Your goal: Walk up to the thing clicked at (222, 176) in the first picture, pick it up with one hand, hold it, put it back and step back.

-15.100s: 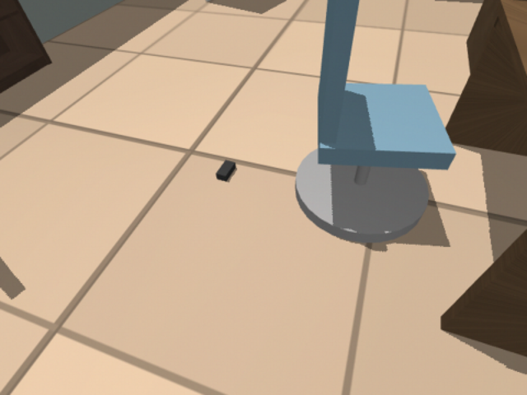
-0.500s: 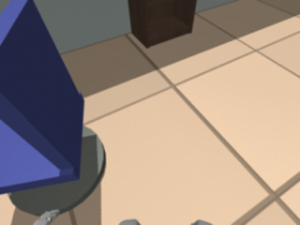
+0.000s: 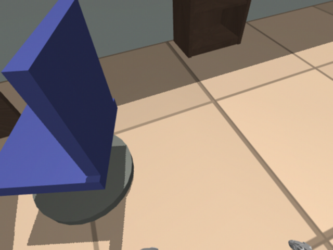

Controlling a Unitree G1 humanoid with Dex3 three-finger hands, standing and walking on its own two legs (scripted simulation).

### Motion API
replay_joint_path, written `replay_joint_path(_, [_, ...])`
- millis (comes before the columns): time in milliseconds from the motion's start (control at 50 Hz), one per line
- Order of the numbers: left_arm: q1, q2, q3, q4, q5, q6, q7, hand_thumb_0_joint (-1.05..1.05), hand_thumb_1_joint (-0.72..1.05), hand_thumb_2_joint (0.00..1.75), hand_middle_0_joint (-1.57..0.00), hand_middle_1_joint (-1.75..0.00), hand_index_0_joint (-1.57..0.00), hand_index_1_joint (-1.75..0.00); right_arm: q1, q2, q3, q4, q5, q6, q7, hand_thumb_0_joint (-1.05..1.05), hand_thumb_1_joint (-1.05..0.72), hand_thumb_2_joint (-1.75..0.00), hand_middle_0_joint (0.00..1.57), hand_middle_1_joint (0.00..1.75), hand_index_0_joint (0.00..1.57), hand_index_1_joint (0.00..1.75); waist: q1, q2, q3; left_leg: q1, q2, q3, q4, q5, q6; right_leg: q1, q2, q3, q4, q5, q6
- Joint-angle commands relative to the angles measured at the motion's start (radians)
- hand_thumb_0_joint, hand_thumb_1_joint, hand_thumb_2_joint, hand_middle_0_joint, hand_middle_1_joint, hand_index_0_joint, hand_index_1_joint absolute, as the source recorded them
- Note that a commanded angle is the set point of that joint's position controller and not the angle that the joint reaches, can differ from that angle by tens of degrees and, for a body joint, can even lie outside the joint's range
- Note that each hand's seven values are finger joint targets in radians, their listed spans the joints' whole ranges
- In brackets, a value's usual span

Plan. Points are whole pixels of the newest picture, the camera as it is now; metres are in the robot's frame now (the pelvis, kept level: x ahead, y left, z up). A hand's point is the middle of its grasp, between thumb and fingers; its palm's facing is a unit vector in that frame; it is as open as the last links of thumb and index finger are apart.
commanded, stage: walk up
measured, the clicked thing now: out of the picture -0.02 -0.76 -0.73
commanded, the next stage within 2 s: stand in 0.50 s
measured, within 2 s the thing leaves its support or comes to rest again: neither
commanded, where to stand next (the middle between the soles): +0.05 -0.02 m, yaw -2 degrees
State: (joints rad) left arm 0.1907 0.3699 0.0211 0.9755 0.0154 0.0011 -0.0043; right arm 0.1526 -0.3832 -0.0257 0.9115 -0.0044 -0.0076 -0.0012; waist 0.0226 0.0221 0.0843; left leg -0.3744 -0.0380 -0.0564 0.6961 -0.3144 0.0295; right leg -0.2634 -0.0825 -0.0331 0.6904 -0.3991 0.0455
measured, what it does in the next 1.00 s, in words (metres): stands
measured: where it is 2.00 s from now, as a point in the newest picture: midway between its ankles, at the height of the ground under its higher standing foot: outside the picture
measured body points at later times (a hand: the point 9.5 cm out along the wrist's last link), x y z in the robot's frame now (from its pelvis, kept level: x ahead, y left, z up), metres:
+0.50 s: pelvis +0.00 -0.01 +0.02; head +0.01 +0.01 +0.47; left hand +0.07 +0.30 -0.11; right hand +0.11 -0.30 -0.10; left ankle +0.05 +0.12 -0.72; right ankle -0.02 -0.15 -0.72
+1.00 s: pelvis +0.01 -0.03 +0.03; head +0.02 -0.02 +0.48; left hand +0.08 +0.28 -0.11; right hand +0.10 -0.32 -0.11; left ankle +0.05 +0.12 -0.72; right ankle -0.02 -0.15 -0.72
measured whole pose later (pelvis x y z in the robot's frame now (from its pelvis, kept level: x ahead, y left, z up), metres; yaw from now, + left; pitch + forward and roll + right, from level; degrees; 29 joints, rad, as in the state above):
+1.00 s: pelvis +0.01 -0.03 +0.03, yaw +0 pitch -1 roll +0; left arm 0.09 0.36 0.01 1.15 0.00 0.00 0.00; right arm 0.07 -0.34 0.00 1.14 -0.01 0.00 0.01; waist 0.01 0.01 0.05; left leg -0.20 0.01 -0.08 0.37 -0.14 -0.04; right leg -0.09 -0.03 -0.07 0.35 -0.24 0.02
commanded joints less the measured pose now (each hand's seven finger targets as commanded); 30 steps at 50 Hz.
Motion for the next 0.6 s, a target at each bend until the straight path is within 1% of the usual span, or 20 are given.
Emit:
replay_joint_path(0, [-0.067,0.214,0.05,-0.066,-0.011,-0.041,0.015,0.0,0.9,0.9,-0.2,-0.3,-0.2,-0.3,-0.036,-0.213,-0.059,-0.032,-0.003,-0.039,-0.007,0.0,-0.9,-0.9,0.2,0.3,0.2,0.3,-0.01,-0.096,-0.116,0.211,0.128,-0.181,-0.136,0.3,0.079,-0.09,-0.038,0.05,-0.131,0.229,-0.069])
replay_joint_path(20, [-0.043,0.215,0.047,-0.052,-0.007,-0.039,0.01,0.0,0.9,0.9,-0.2,-0.3,-0.2,-0.3,-0.059,-0.221,-0.054,-0.037,-0.003,-0.04,-0.006,0.0,-0.9,-0.9,0.2,0.3,0.2,0.3,-0.003,-0.106,-0.14,0.169,0.148,-0.206,-0.154,0.141,0.089,-0.061,-0.037,0.066,-0.184,0.095,-0.069])
replay_joint_path(40, [-0.055,0.233,0.049,-0.043,-0.006,-0.038,0.01,0.0,0.9,0.9,-0.2,-0.3,-0.2,-0.3,-0.065,-0.224,-0.047,-0.022,0.002,-0.037,-0.002,0.0,-0.9,-0.9,0.2,0.3,0.2,0.3,-0.004,-0.123,-0.109,0.085,0.131,-0.186,-0.155,0.07,0.076,-0.014,-0.053,0.092,-0.249,-0.015,-0.079])
replay_joint_path(60, [-0.097,0.234,0.049,-0.043,-0.002,-0.039,0.009,0.0,0.9,0.9,-0.2,-0.3,-0.2,-0.3,-0.063,-0.211,-0.042,-0.001,0.0,-0.032,0.002,0.0,-0.9,-0.9,0.2,0.3,0.2,0.3,-0.018,-0.118,-0.062,0.037,0.107,-0.159,-0.188,0.04,0.047,0.003,-0.069,0.103,-0.282,-0.05,-0.089])
replay_joint_path(80, [-0.131,0.229,0.047,-0.046,-0.001,-0.038,0.008,0.0,0.9,0.9,-0.2,-0.3,-0.2,-0.3,-0.057,-0.206,-0.04,0.02,0.0,-0.031,0.003,0.0,-0.9,-0.9,0.2,0.3,0.2,0.3,-0.029,-0.098,-0.045,0.045,0.087,-0.139,-0.22,0.027,0.028,-0.004,-0.079,0.104,-0.278,-0.056,-0.094])
replay_joint_path(100, [-0.141,0.226,0.043,-0.044,-0.004,-0.037,0.007,0.0,0.9,0.9,-0.2,-0.3,-0.2,-0.3,-0.054,-0.211,-0.04,0.034,-0.001,-0.032,0.002,0.0,-0.9,-0.9,0.2,0.3,0.2,0.3,-0.036,-0.067,-0.061,0.072,0.094,-0.148,-0.243,0.033,0.023,-0.004,-0.076,0.091,-0.252,-0.031,-0.096])
replay_joint_path(140, [-0.098,0.212,0.035,-0.016,-0.013,-0.037,0.007,0.0,0.9,0.9,-0.2,-0.3,-0.2,-0.3,-0.087,-0.216,-0.034,0.05,-0.005,-0.034,0.004,0.0,-0.9,-0.9,0.2,0.3,0.2,0.3,-0.011,-0.004,-0.063,0.062,0.118,-0.191,-0.276,0.019,0.036,0.022,-0.041,0.041,-0.256,-0.015,-0.084])
replay_joint_path(160, [-0.092,0.209,0.032,-0.004,-0.014,-0.037,0.007,0.0,0.9,0.9,-0.2,-0.3,-0.2,-0.3,-0.099,-0.211,-0.03,0.055,-0.005,-0.034,0.005,0.0,-0.9,-0.9,0.2,0.3,0.2,0.3,-0.006,0.001,-0.066,0.053,0.119,-0.193,-0.292,0.007,0.034,0.044,-0.039,0.037,-0.271,-0.012,-0.082])
replay_joint_path(200, [-0.09,0.212,0.033,0.012,-0.015,-0.039,0.006,0.0,0.9,0.9,-0.2,-0.3,-0.2,-0.3,-0.105,-0.203,-0.022,0.067,-0.005,-0.036,0.006,0.0,-0.9,-0.9,0.2,0.3,0.2,0.3,-0.002,0.02,-0.099,0.067,0.121,-0.188,-0.308,0.053,0.03,0.093,-0.039,0.033,-0.279,0.035,-0.079])
replay_joint_path(220, [-0.106,0.214,0.034,0.015,-0.015,-0.038,0.005,0.0,0.9,0.9,-0.2,-0.3,-0.2,-0.3,-0.101,-0.202,-0.022,0.075,-0.005,-0.037,0.004,0.0,-0.9,-0.9,0.2,0.3,0.2,0.3,-0.008,0.025,-0.108,0.068,0.121,-0.185,-0.319,0.077,0.026,0.113,-0.038,0.027,-0.282,0.05,-0.077])
replay_joint_path(280, [-0.106,0.209,0.032,0.036,-0.018,-0.034,0.005,0.0,0.9,0.9,-0.2,-0.3,-0.2,-0.3,-0.113,-0.209,-0.019,0.095,-0.003,-0.037,0.001,0.0,-0.9,-0.9,0.2,0.3,0.2,0.3,-0.001,0.067,-0.125,0.08,0.13,-0.201,-0.356,0.106,0.025,0.149,-0.03,0.016,-0.287,0.088,-0.065])
replay_joint_path(300, [-0.109,0.209,0.031,0.043,-0.018,-0.034,0.005,0.0,0.9,0.9,-0.2,-0.3,-0.2,-0.3,-0.116,-0.204,-0.017,0.097,-0.003,-0.036,0.0,0.0,-0.9,-0.9,0.2,0.3,0.2,0.3,-0.002,0.063,-0.119,0.075,0.128,-0.199,-0.363,0.101,0.024,0.156,-0.03,0.015,-0.298,0.086,-0.064])
replay_joint_path(340, [-0.113,0.213,0.033,0.057,-0.015,-0.036,0.005,0.0,0.9,0.9,-0.2,-0.3,-0.2,-0.3,-0.118,-0.198,-0.016,0.105,-0.001,-0.035,-0.001,0.0,-0.9,-0.9,0.2,0.3,0.2,0.3,-0.001,0.049,-0.134,0.096,0.124,-0.181,-0.348,0.168,0.02,0.175,-0.041,0.018,-0.321,0.121,-0.063])
replay_joint_path(440, [-0.132,0.214,0.033,0.078,-0.012,-0.038,0.006,0.0,0.9,0.9,-0.2,-0.3,-0.2,-0.3,-0.118,-0.189,-0.017,0.126,0.003,-0.032,-0.003,0.0,-0.9,-0.9,0.2,0.3,0.2,0.3,-0.012,0.023,-0.145,0.135,0.116,-0.146,-0.325,0.268,0.01,0.188,-0.061,0.015,-0.361,0.183,-0.061])
replay_joint_path(460, [-0.148,0.215,0.034,0.078,-0.013,-0.039,0.006,0.0,0.9,0.9,-0.2,-0.3,-0.2,-0.3,-0.108,-0.185,-0.016,0.134,0.004,-0.03,-0.003,0.0,-0.9,-0.9,0.2,0.3,0.2,0.3,-0.019,0.006,-0.138,0.125,0.111,-0.143,-0.328,0.258,0.006,0.192,-0.063,0.018,-0.367,0.179,-0.06])
replay_joint_path(480, [-0.114,0.213,0.028,0.1,-0.011,-0.036,0.008,0.0,0.9,0.9,-0.2,-0.3,-0.2,-0.3,-0.127,-0.17,-0.017,0.137,-0.004,-0.03,-0.002,0.0,-0.9,-0.9,0.2,0.3,0.2,0.3,-0.008,-0.002,-0.116,0.18,0.13,-0.136,-0.337,0.281,-0.003,0.14,-0.063,0.041,-0.378,0.171,-0.061])
replay_joint_path(520, [-0.122,0.213,0.027,0.104,-0.009,-0.036,0.01,0.0,0.9,0.9,-0.2,-0.3,-0.2,-0.3,-0.115,-0.174,-0.017,0.141,-0.003,-0.031,-0.002,0.0,-0.9,-0.9,0.2,0.3,0.2,0.3,-0.018,-0.012,-0.132,0.215,0.137,-0.129,-0.317,0.352,-0.005,0.138,-0.064,0.039,-0.384,0.209,-0.06])
replay_joint_path(540, [-0.137,0.21,0.025,0.104,-0.01,-0.035,0.011,0.0,0.9,0.9,-0.2,-0.3,-0.2,-0.3,-0.111,-0.186,-0.018,0.147,-0.003,-0.029,-0.002,0.0,-0.9,-0.9,0.2,0.3,0.2,0.3,-0.022,0.005,-0.118,0.176,0.134,-0.129,-0.33,0.338,-0.009,0.163,-0.064,0.04,-0.39,0.203,-0.056])
replay_joint_path(560, [-0.133,0.209,0.027,0.104,-0.01,-0.036,0.012,0.0,0.9,0.9,-0.2,-0.3,-0.2,-0.3,-0.123,-0.186,-0.019,0.148,-0.003,-0.028,-0.002,0.0,-0.9,-0.9,0.2,0.3,0.2,0.3,-0.014,-0.002,-0.134,0.187,0.139,-0.126,-0.325,0.351,-0.006,0.177,-0.066,0.04,-0.391,0.221,-0.054])
replay_joint_path(580, [-0.125,0.204,0.024,0.11,-0.009,-0.035,0.012,0.0,0.9,0.9,-0.2,-0.3,-0.2,-0.3,-0.126,-0.184,-0.019,0.15,0.0,-0.025,-0.002,0.0,-0.9,-0.9,0.2,0.3,0.2,0.3,-0.017,0.001,-0.119,0.186,0.135,-0.121,-0.335,0.318,-0.007,0.163,-0.063,0.042,-0.397,0.215,-0.052])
